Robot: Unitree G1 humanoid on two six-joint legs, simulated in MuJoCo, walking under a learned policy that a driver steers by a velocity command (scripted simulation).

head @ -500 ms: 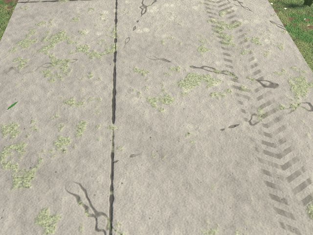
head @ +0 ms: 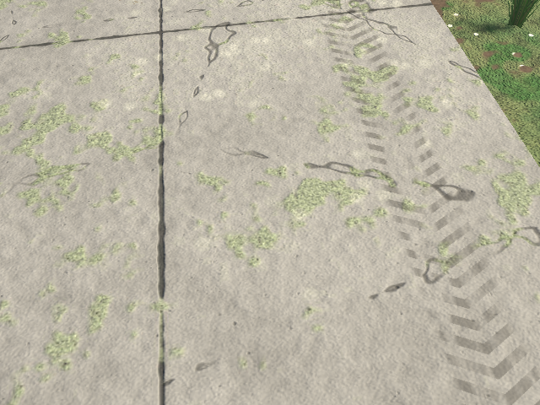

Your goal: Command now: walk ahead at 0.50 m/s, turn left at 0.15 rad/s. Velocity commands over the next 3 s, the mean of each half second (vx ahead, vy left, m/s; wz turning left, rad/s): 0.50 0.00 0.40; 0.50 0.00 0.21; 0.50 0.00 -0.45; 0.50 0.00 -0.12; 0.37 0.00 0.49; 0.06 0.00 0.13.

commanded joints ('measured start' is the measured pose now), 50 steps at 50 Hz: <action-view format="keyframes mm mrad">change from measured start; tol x32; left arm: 1 47 172 48 -9 -1 -11 3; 27 -311 100 10 -161 -6 -46 -5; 50 92 183 51 23 -31 -1 8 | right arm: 1 -124 -68 -9 -93 12 -17 16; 34 410 -10 -8 -84 18 31 -34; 50 -102 -52 -4 -168 -2 -20 3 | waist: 1 42 -99 36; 11 -155 155 -429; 32 -12 58 -145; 34 -30 -419 -350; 50 16 -136 -19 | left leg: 1 21 -22 14 -73 46 29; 8 313 -170 115 -134 -191 151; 11 1093 214 -794 -321 -418 430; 19 437 26 -284 -443 -38 324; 30 535 27 -383 -264 -179 210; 36 -99 -130 -161 619 -571 59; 50 209 -98 -11 -96 -109 -9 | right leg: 1 -5 -297 66 -95 235 -121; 8 139 -294 -59 321 945 -33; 11 -664 -18 67 1096 -330 91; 12 -755 -86 104 1117 -265 71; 32 -131 -148 58 183 188 44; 34 361 -489 706 92 -101 -185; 50 -136 -276 216 -41 220 -114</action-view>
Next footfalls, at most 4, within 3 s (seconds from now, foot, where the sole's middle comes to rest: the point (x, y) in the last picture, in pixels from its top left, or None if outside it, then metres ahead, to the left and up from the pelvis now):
0.18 left None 0.29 0.14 -0.78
0.64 right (303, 358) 0.59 0.01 -0.78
1.12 left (188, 308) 0.73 0.32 -0.78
1.62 right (277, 219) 1.04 0.09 -0.78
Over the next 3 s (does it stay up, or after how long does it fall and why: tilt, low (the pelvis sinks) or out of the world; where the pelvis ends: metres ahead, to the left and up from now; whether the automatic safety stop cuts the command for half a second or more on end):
stays up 1.43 0.25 -0.01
